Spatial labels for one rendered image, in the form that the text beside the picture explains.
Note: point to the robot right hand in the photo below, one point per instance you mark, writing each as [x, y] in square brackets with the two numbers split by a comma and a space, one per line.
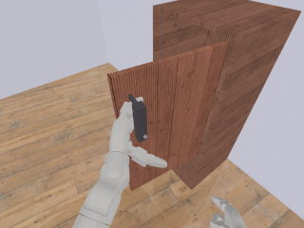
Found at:
[231, 218]

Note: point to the handle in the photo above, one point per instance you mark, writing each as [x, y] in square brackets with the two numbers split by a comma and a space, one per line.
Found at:
[139, 118]

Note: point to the cupboard door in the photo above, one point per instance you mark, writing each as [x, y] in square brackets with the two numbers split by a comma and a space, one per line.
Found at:
[178, 92]

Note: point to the robot left forearm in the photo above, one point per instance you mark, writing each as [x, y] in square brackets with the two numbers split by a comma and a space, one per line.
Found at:
[103, 199]

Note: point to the robot left hand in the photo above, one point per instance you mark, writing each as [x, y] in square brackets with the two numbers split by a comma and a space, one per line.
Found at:
[120, 136]

